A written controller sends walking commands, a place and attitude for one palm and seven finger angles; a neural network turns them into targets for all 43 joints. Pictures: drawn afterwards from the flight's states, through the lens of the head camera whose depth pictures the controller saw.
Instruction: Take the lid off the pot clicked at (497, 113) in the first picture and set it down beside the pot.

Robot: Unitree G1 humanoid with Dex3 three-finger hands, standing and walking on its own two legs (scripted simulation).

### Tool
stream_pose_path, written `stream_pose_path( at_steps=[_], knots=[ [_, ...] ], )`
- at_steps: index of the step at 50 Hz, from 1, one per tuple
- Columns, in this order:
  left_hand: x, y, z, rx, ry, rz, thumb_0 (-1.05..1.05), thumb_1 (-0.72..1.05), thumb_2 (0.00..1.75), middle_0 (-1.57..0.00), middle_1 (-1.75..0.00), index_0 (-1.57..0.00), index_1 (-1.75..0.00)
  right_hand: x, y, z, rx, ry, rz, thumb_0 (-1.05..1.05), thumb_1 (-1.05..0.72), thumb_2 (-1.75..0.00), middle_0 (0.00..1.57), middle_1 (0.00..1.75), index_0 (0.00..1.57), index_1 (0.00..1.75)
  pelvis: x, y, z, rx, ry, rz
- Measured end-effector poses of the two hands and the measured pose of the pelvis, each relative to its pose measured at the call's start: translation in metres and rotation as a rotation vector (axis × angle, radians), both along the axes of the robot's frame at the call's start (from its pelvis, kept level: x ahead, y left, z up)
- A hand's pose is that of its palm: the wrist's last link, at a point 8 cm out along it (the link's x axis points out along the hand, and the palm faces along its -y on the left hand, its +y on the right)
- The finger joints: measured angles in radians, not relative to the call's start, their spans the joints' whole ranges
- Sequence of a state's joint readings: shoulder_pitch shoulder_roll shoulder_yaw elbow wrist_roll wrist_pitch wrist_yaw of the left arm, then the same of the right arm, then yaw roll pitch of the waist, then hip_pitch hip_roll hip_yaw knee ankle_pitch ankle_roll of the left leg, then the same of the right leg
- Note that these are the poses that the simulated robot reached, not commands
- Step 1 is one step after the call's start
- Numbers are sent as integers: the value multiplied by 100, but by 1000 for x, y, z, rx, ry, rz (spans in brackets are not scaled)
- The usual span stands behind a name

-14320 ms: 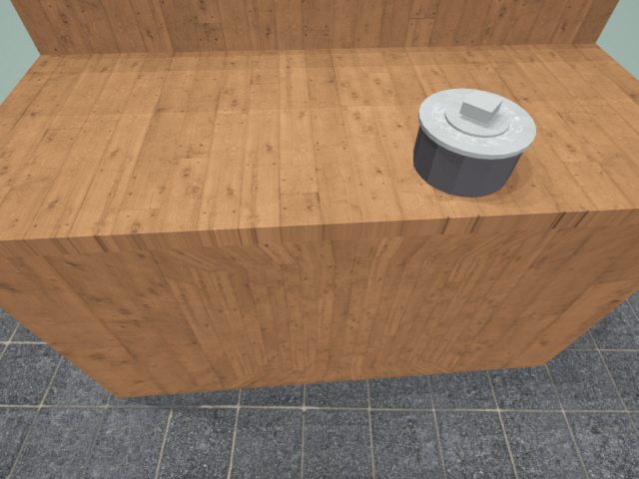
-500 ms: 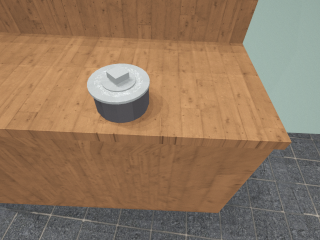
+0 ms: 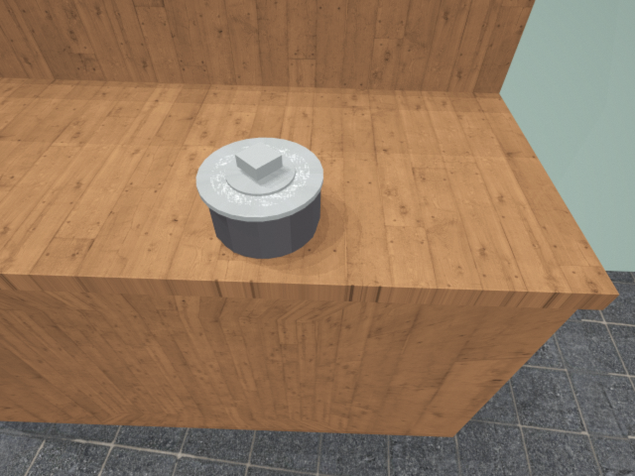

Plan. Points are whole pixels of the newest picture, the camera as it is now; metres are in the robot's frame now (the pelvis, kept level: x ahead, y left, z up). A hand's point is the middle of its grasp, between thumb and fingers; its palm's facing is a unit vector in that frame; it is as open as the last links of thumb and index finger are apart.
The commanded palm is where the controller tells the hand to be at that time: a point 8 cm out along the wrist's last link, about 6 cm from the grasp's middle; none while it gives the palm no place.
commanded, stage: look again from close up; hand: left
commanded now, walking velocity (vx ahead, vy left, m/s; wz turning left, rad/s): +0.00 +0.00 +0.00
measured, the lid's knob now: (259, 160) +0.48 +0.11 +0.16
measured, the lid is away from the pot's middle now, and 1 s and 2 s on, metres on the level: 0.00 0.00 0.00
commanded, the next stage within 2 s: lift the closed hand beside the body in 0.54 s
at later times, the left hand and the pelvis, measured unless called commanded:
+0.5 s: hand out of the picture +0.03 +0.19 -0.17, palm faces +0.01 -0.98 -0.21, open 7.4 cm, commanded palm none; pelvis +0.01 +0.01 +0.01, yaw -1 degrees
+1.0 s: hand (147, 474) +0.13 +0.20 -0.01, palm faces +0.21 -0.93 -0.31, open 5.0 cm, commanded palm +0.09 +0.25 +0.03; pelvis -0.01 -0.02 +0.01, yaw +0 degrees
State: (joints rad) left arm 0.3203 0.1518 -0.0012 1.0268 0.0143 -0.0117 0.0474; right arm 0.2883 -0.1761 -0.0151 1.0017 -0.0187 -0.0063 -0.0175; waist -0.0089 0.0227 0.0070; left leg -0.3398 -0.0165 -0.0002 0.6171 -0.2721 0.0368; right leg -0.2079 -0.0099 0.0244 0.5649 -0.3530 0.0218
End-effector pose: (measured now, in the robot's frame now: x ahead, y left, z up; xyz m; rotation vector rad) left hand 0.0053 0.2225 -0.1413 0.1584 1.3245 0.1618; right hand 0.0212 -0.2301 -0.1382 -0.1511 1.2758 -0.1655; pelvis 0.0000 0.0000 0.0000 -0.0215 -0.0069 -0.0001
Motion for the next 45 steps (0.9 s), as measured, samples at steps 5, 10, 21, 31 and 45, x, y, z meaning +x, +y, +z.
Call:
stream_pose_path(
  at_steps=[5,10,21,31,45],
  knots=[
    [19,14,3,13,-35,-7,1,91,89,-20,-30,-20,-30,19,6,5,-8,-20,18,1,-94,-90,20,30,20,30,7,7,2,5,3,-6],
    [29,23,4,20,-35,-19,1,91,89,-20,-30,-20,-30,37,10,9,-9,-49,29,1,-93,-90,20,30,20,30,11,10,3,8,4,-10],
    [25,23,3,13,-4,-18,1,91,89,-20,-30,-20,-30,54,11,14,-10,-61,43,0,-91,-90,20,30,20,30,14,9,6,11,-1,-12],
    [10,14,2,-4,32,-13,1,91,89,-20,-30,-20,-30,44,4,15,-17,-33,32,0,-91,-90,20,30,20,30,12,4,8,12,-8,-14],
    [117,17,132,168,-738,-44,1,91,89,-44,-55,-43,-56,130,-2,71,14,-606,64,1,-90,-90,20,30,20,30,-4,-8,9,18,-24,-4]
  ],
)
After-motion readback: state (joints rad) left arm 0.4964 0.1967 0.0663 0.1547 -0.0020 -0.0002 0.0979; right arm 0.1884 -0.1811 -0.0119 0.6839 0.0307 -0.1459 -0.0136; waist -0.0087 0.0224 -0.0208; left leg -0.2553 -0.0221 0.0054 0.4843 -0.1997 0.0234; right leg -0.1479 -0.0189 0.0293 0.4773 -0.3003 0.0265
